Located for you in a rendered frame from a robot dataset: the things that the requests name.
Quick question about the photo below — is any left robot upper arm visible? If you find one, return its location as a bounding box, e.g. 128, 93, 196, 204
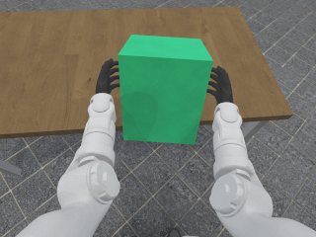
16, 160, 120, 237

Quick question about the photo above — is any robot left hand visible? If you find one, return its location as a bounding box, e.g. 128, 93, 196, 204
95, 58, 120, 94

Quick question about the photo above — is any table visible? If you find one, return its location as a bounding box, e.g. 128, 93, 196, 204
0, 6, 293, 177

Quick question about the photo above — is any right robot upper arm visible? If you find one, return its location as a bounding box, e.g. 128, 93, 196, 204
209, 173, 316, 237

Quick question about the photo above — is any right robot forearm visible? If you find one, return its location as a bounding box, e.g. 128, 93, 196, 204
212, 102, 265, 189

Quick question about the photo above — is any right robot foot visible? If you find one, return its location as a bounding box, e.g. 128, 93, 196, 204
167, 227, 181, 237

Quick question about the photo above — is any robot right hand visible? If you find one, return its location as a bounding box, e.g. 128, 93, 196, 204
206, 65, 234, 105

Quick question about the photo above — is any carton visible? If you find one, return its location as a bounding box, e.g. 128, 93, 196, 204
118, 35, 213, 145

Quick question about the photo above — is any left robot forearm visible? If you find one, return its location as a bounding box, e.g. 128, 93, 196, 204
64, 93, 117, 174

